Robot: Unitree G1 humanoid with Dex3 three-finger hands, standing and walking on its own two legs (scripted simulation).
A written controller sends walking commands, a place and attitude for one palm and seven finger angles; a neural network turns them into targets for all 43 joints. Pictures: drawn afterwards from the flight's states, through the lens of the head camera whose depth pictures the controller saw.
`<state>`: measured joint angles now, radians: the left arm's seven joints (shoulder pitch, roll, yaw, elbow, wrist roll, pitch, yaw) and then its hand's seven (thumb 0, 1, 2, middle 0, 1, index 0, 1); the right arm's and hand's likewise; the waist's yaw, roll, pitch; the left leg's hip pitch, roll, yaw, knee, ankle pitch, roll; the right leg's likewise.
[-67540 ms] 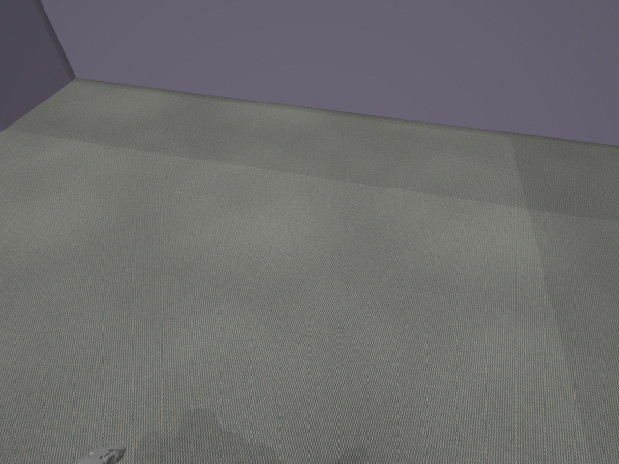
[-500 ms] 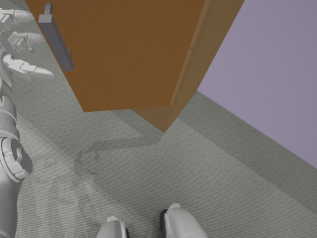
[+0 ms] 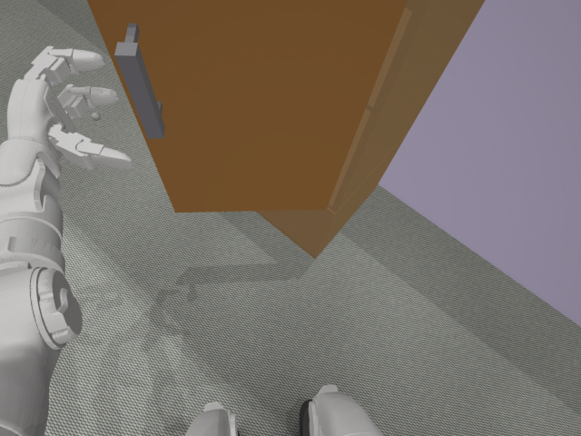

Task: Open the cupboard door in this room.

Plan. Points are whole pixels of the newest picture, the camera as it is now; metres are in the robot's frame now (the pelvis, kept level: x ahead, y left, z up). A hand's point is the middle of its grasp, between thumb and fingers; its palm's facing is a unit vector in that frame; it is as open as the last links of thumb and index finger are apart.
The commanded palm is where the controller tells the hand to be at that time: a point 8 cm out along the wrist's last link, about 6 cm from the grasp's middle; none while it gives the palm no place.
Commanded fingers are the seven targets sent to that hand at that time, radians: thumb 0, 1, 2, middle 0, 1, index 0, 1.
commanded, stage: move the hooked fingers beside the handle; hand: left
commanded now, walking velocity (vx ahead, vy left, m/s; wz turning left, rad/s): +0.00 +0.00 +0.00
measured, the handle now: (145, 85) +0.58 +0.16 +0.08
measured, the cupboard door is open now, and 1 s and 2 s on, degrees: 44 44 44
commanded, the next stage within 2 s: slide the fingers in behind the handle in 0.10 s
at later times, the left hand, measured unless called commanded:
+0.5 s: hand (115, 111) +0.52 +0.19 +0.09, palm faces -0.05 -1.00 -0.02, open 14.0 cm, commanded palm +0.50 +0.24 +0.09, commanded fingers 0.00 -0.50 0.30 -0.30 -1.20 -0.30 -1.20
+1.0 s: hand (137, 113) +0.52 +0.16 +0.09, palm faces -0.04 -1.00 -0.02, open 14.0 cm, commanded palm +0.50 +0.20 +0.09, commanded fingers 0.00 -0.50 0.30 -0.30 -1.20 -0.30 -1.20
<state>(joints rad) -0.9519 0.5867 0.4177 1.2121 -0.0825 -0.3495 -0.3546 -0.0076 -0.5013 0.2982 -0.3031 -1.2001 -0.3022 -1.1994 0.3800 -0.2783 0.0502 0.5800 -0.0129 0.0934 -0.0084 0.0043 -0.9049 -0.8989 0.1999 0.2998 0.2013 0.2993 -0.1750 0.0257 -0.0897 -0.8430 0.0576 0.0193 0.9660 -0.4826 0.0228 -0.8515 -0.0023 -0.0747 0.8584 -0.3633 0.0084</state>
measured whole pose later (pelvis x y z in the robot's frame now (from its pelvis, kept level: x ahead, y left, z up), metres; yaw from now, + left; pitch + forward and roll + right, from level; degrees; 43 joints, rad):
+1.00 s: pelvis +0.00 +0.00 +0.00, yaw +0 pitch +21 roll -3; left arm -0.97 0.49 0.37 1.19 -0.06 -0.37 -0.23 -0.01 -0.50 0.30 -0.30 -1.20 -0.30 -1.20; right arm 0.41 -0.27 0.04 0.60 -0.03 0.07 0.01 0.01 -0.91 -0.90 0.20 0.30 0.20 0.30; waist -0.19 0.03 -0.10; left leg -0.86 0.05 0.02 0.98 -0.48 0.02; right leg -0.88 0.00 -0.07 0.88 -0.36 0.01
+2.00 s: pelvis +0.00 +0.00 +0.00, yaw +0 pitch +22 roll -3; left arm -1.01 0.44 0.34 1.20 -0.05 -0.38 -0.17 -0.01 -0.47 0.31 -0.30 -1.20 -0.31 -1.21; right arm 0.42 -0.27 0.03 0.62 -0.04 0.05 0.02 0.01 -0.91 -0.90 0.20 0.30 0.20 0.30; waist -0.19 0.04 -0.09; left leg -0.88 0.05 0.02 0.97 -0.48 0.02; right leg -0.90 -0.01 -0.07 0.89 -0.37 0.00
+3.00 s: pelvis +0.00 -0.01 +0.01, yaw -1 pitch +20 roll -2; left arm -0.80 0.38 0.34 1.02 -0.11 -0.37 -0.18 0.01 0.71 0.75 -0.37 -1.35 -0.35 -1.35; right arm 0.43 -0.27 0.01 0.59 -0.01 0.07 0.02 0.01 -0.91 -0.90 0.20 0.30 0.20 0.30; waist -0.16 0.05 -0.11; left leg -0.79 0.06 0.05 0.91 -0.47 0.01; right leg -0.83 0.01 -0.04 0.85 -0.36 0.00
